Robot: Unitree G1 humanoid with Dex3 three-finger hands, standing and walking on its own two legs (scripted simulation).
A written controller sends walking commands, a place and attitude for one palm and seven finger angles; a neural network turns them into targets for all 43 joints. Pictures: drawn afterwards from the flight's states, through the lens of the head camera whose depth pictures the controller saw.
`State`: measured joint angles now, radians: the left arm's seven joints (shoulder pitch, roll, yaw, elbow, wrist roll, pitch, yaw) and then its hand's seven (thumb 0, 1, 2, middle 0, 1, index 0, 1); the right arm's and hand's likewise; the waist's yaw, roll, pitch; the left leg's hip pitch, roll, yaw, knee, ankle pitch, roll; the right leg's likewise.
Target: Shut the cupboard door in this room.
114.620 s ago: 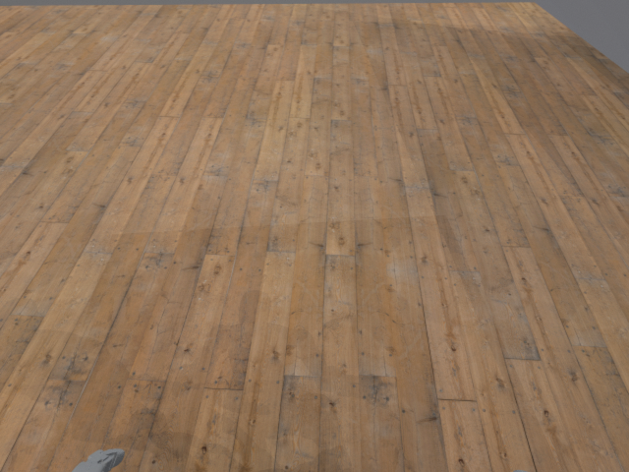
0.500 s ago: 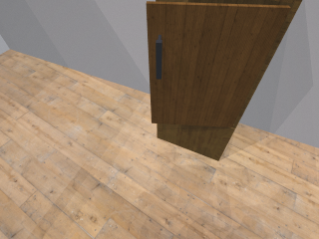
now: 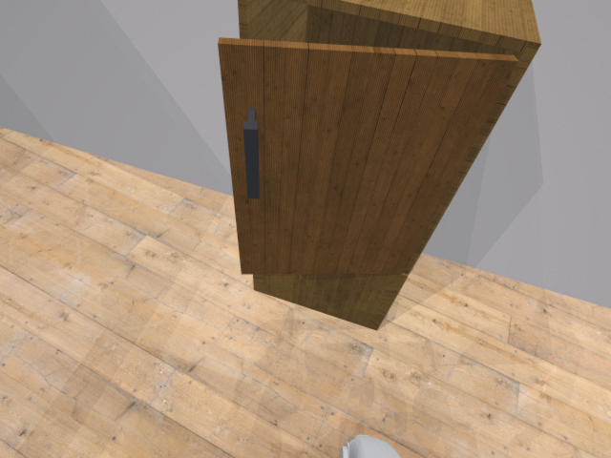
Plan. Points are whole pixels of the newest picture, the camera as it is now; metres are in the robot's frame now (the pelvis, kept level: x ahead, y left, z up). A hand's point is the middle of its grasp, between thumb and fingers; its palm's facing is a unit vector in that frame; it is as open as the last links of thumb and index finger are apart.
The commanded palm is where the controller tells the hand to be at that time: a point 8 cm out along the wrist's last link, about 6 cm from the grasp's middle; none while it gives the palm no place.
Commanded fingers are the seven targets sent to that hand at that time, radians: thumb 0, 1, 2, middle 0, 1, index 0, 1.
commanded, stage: take the last steps up to it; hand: left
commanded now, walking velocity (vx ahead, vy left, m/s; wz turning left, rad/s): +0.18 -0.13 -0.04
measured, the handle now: (252, 155) +0.55 +0.12 +0.06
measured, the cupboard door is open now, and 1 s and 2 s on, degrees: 21 21 21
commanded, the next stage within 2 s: come to a stop and stand still in 0.06 s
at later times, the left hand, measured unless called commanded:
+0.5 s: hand (240, 420) +0.20 +0.10 -0.16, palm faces +0.04 -0.97 -0.24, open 7.2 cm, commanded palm none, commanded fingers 0.00 0.90 0.90 -0.20 -0.30 -0.20 -0.30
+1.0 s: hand out of the picture +0.09 +0.16 -0.18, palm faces +0.05 -0.98 -0.20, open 7.4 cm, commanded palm none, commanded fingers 0.00 0.90 0.90 -0.20 -0.30 -0.20 -0.30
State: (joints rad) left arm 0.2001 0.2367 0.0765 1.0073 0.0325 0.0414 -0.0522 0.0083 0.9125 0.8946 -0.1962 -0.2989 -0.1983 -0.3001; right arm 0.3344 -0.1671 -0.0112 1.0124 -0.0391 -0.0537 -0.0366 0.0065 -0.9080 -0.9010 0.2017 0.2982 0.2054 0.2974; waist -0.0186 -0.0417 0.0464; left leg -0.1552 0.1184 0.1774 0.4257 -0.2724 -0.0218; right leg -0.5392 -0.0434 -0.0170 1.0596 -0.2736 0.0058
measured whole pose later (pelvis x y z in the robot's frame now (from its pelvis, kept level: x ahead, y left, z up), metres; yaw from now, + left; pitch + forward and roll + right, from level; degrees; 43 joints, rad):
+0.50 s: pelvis +0.11 -0.08 +0.00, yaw +1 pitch +1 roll +1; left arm 0.12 0.15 0.04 0.98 0.03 -0.01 0.03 -0.01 0.93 0.89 -0.20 -0.30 -0.21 -0.30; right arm 0.15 -0.22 -0.05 0.98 -0.01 0.07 -0.01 0.01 -0.91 -0.90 0.20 0.30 0.20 0.30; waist 0.00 0.02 0.08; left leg -0.47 -0.01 0.02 1.02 -0.43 -0.07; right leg -0.30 -0.04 -0.10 0.44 -0.16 -0.04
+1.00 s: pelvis +0.10 -0.03 +0.00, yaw +1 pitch -1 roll +0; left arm 0.27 0.19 0.01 1.10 0.01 0.02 0.02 0.01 0.91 0.89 -0.20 -0.30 -0.20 -0.30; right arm 0.19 -0.17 -0.01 1.05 0.00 0.00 -0.03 0.01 -0.93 -0.90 0.20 0.30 0.21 0.30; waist 0.02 -0.02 0.05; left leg -0.15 -0.02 0.04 0.42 -0.26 0.02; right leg -0.18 -0.02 0.02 0.43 -0.24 0.02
